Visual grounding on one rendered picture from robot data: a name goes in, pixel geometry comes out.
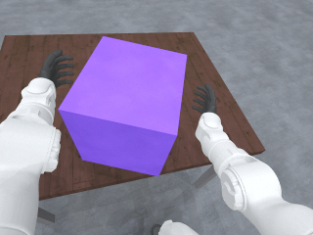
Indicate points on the robot right foot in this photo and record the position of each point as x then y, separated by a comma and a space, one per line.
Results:
155, 229

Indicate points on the robot right forearm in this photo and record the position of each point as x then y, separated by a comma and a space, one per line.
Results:
217, 146

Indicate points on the left robot hand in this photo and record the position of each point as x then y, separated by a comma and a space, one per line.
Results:
51, 67

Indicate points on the right robot upper arm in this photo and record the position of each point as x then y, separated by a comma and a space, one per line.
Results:
253, 189

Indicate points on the robot left forearm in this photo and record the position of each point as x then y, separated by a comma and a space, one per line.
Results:
38, 103

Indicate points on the left robot upper arm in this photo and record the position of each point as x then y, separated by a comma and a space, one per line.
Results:
27, 150

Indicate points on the table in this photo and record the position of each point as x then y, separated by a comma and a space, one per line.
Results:
23, 56

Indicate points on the robot right shin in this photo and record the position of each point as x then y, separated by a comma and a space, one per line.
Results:
167, 222

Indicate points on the carton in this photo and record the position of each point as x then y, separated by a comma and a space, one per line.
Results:
123, 109

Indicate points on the right robot hand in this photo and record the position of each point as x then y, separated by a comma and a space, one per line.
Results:
209, 103

